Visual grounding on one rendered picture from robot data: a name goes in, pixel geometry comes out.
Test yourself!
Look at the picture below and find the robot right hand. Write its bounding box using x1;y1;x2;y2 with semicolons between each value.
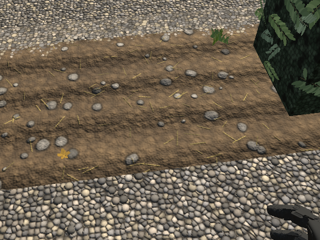
265;203;320;240

